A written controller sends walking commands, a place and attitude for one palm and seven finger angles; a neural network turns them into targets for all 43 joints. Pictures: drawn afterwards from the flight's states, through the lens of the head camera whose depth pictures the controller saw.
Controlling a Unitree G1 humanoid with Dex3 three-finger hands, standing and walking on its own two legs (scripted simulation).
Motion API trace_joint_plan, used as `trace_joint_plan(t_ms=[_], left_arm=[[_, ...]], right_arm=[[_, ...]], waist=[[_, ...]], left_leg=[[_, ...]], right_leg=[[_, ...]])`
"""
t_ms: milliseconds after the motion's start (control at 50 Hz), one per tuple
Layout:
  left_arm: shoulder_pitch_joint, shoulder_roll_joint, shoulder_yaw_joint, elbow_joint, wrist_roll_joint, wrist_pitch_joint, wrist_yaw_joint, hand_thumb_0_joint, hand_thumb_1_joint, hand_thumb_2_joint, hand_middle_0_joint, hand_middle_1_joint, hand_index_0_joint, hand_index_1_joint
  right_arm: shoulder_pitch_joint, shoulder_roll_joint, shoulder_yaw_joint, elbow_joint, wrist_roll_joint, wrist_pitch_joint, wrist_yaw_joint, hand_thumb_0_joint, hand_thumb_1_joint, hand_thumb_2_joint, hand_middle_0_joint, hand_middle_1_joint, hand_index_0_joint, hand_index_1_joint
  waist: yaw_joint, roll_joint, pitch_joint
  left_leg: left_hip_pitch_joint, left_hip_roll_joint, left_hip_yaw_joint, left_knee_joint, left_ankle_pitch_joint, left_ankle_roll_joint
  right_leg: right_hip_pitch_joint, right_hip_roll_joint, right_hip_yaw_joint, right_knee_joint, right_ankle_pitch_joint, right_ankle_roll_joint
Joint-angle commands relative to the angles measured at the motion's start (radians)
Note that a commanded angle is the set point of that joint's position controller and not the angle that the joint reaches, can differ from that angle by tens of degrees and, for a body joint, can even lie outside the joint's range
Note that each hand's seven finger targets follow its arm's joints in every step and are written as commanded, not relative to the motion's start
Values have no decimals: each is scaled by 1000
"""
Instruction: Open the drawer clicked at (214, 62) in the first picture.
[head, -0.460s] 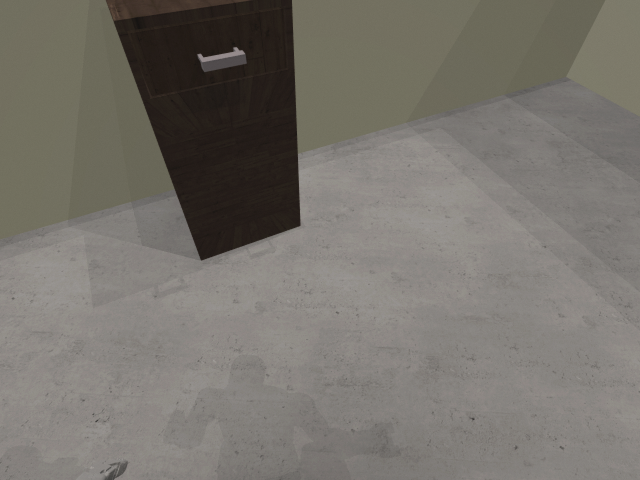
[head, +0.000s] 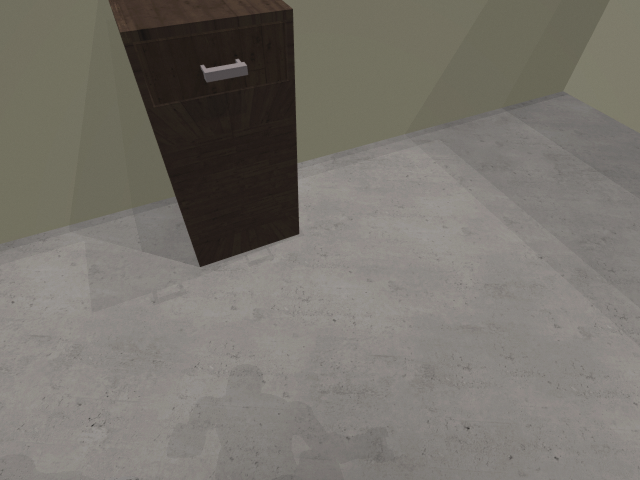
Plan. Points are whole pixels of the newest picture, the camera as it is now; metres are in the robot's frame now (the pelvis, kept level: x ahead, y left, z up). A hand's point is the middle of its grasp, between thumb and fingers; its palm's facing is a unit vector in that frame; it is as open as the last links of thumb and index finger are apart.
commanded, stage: stand and wait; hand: left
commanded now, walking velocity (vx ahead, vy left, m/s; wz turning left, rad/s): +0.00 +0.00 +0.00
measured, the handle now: (223, 68) +1.07 +0.33 +0.01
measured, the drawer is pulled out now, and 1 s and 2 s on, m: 0.00 0.00 0.00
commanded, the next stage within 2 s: look at it before walking up in 0.54 s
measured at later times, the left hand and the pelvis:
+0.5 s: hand out of the picture +0.06 +0.24 -0.15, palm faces -0.03 -0.94 -0.33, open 7.4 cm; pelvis -0.03 -0.01 +0.00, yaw +0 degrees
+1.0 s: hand out of the picture +0.04 +0.24 -0.15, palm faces -0.03 -0.94 -0.33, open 7.4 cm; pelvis -0.03 -0.01 +0.01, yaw -1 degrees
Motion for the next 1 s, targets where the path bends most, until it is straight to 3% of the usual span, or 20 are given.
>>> trace_joint_plan(t_ms=[0,180,560,980], left_arm=[[-45,214,48,-63,2,-24,18,0,900,900,-200,-300,-200,-300],[-48,218,42,-26,1,-25,14,0,900,900,-200,-300,-200,-300],[-56,216,39,-10,4,-29,11,0,900,900,-200,-300,-200,-300],[-43,215,39,-2,4,-32,11,0,900,900,-200,-300,-200,-300]], right_arm=[[-46,-207,-43,-60,1,-29,-15,0,-900,-900,200,300,200,300],[-33,-212,-37,-20,4,-28,-10,0,-900,-900,200,300,200,300],[-17,-208,-33,9,3,-29,-4,0,-900,-900,200,300,200,300],[-12,-211,-33,15,5,-30,-4,0,-900,-900,200,300,200,300]], waist=[[-8,10,-96],[-6,3,-54],[-8,4,-33],[-10,2,-50]], left_leg=[[47,119,-70,-43,375,35],[23,120,-78,-87,260,32],[0,121,-87,-115,185,25],[18,127,-85,-115,221,24]], right_leg=[[31,-107,75,-51,390,-42],[11,-106,89,-96,279,-39],[-19,-103,110,-134,185,-39],[-7,-102,106,-132,239,-36]])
